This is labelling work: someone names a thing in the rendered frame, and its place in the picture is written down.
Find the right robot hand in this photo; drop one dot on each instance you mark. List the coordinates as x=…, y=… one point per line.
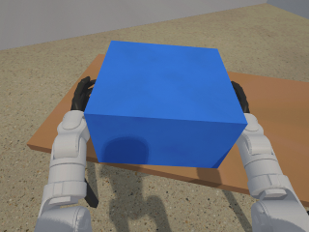
x=241, y=97

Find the table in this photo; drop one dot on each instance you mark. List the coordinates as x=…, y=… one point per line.
x=281, y=107

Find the left robot upper arm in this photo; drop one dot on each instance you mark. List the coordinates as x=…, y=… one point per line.
x=69, y=219

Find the left robot hand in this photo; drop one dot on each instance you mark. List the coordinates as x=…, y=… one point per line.
x=82, y=94

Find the carton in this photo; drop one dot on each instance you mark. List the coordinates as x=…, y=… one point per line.
x=163, y=104

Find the right robot upper arm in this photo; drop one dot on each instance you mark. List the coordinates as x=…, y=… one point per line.
x=278, y=216

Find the robot left forearm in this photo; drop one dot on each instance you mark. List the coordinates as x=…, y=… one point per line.
x=66, y=178

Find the robot right forearm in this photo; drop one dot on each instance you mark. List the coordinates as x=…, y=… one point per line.
x=265, y=177

